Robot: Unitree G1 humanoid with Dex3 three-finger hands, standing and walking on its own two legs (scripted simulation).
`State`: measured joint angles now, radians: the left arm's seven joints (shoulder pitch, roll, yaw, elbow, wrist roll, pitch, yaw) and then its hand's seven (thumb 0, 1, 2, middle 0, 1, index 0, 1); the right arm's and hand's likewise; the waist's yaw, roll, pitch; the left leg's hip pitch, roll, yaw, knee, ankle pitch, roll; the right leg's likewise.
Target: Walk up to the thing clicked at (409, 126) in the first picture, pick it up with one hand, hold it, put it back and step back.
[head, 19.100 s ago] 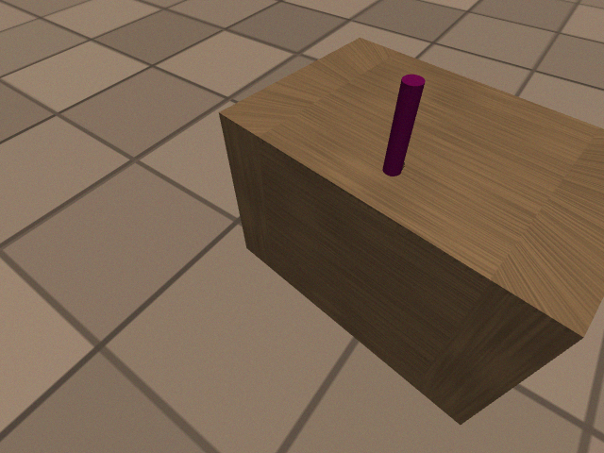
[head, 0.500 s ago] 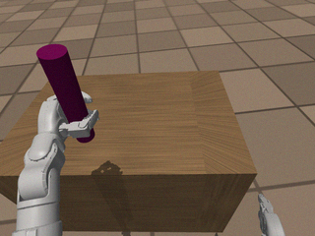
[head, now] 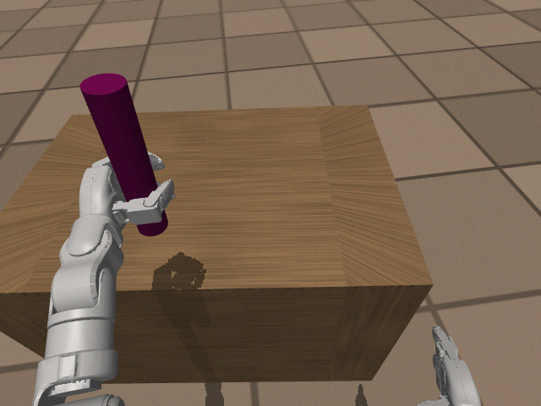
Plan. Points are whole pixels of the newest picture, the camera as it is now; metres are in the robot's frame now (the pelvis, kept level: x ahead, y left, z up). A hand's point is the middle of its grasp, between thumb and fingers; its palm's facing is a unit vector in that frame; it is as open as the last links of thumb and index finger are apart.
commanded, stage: crouch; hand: left
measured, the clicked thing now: (133, 168) +0.37 +0.18 +0.20
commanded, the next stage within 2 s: lower in 0.86 s
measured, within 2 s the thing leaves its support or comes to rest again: neither
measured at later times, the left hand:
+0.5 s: hand (169, 190) +0.44 +0.17 +0.10, palm faces +0.07 -1.00 +0.01, open 6.3 cm
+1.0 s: hand (178, 190) +0.47 +0.17 +0.07, palm faces +0.06 -1.00 +0.01, open 6.2 cm
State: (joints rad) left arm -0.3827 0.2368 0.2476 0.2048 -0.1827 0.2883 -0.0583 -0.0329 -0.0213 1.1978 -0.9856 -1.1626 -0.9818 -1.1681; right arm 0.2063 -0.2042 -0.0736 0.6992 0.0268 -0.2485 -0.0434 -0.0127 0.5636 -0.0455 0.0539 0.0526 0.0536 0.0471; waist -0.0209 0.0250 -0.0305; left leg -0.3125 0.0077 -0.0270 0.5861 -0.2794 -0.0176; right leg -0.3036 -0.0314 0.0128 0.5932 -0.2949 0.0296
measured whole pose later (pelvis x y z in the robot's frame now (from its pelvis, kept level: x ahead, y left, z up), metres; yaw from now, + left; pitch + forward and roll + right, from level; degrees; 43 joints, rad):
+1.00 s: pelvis -0.01 +0.00 -0.04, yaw -2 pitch +12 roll -1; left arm -0.73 0.36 0.32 0.93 -0.13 -0.24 -0.10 -0.03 -0.02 1.19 -0.99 -1.16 -0.98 -1.16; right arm 0.30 -0.21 -0.05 0.32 0.00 -0.08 -0.02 -0.01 0.54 -0.05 0.05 0.05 0.05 0.05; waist -0.13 0.00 -0.09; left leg -0.72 0.03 -0.02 0.89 -0.39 -0.02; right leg -0.70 0.00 0.03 0.86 -0.38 0.03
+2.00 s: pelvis -0.01 +0.01 -0.08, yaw -2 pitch +20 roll -3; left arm -0.76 0.40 0.37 1.04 -0.06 -0.41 -0.07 -0.03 -0.02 1.19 -0.99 -1.15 -0.98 -1.16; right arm 0.38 -0.23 -0.04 0.03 -0.04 -0.02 0.04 -0.01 0.51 -0.06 0.06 0.05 0.06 0.05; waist -0.20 -0.01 -0.13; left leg -1.01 0.04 -0.04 1.14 -0.49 -0.01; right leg -0.97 0.01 0.01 1.08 -0.46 0.04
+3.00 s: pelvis -0.01 +0.01 -0.09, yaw -2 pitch +22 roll -3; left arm -0.77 0.42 0.39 1.07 -0.06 -0.44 -0.08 0.00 -0.26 0.34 -0.67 -0.50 -0.67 -0.50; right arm 0.39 -0.25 -0.04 -0.04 -0.05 0.00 0.04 -0.01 0.49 -0.06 0.06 0.05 0.06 0.05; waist -0.22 -0.01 -0.14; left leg -1.09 0.04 -0.05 1.21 -0.51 -0.02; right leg -1.06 0.01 0.01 1.15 -0.49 0.04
